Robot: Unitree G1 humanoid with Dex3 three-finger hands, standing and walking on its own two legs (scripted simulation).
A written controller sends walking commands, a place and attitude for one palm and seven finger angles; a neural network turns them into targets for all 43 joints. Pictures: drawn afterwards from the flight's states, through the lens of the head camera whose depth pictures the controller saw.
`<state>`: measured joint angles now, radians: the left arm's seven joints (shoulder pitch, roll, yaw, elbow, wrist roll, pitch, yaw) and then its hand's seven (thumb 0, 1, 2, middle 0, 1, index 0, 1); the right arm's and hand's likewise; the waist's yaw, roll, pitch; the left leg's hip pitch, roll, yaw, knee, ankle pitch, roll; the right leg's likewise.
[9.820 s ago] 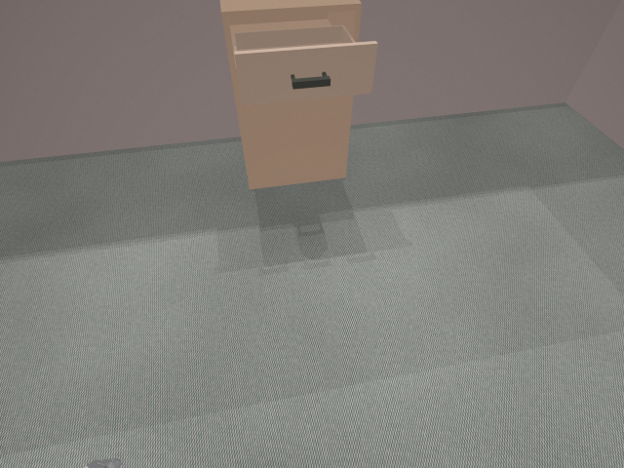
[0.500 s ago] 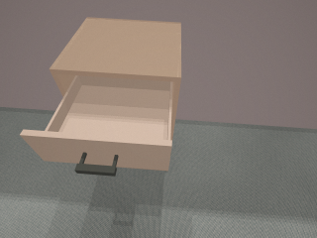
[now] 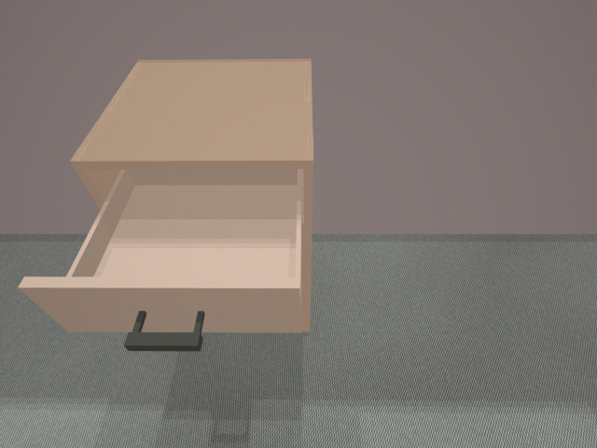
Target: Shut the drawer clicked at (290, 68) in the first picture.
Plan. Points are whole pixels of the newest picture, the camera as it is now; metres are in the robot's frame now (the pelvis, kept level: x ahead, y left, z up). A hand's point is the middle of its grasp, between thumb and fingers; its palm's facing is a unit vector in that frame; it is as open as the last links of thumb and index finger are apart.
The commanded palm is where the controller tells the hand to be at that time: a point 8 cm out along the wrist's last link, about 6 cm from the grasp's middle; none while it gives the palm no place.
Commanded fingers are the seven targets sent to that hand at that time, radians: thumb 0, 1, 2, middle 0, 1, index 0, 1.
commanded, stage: come to a stop and stand still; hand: left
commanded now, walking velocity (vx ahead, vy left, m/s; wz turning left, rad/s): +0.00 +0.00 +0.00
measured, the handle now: (167, 329) +0.31 +0.24 -0.09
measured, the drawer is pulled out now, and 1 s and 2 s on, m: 0.28 0.28 0.28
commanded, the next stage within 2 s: look again from close up in 0.36 s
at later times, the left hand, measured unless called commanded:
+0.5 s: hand out of the picture -0.06 +0.12 -0.17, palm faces +0.06 -0.98 -0.17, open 7.3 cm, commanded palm none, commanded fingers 0.00 0.90 0.90 -0.20 -0.30 -0.20 -0.30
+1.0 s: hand out of the picture -0.02 +0.20 -0.18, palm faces +0.07 -0.98 -0.18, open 7.3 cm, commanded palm none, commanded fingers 0.00 0.90 0.90 -0.20 -0.30 -0.20 -0.30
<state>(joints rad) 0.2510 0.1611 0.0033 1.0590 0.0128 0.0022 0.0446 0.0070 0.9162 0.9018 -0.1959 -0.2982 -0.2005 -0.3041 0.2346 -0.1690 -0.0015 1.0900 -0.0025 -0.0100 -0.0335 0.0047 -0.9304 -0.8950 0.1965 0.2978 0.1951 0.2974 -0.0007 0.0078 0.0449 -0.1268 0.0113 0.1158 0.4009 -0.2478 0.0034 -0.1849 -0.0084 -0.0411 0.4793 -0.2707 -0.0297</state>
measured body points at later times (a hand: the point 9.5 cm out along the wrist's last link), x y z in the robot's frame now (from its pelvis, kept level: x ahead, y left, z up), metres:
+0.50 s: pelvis -0.01 -0.03 +0.00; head +0.00 -0.04 +0.45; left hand -0.06 +0.17 -0.16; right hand -0.05 -0.23 -0.17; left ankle -0.02 +0.11 -0.74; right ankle -0.01 -0.10 -0.74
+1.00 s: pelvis -0.02 +0.02 +0.00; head -0.03 +0.04 +0.45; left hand -0.03 +0.25 -0.17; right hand -0.02 -0.19 -0.16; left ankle -0.02 +0.11 -0.74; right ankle -0.01 -0.09 -0.74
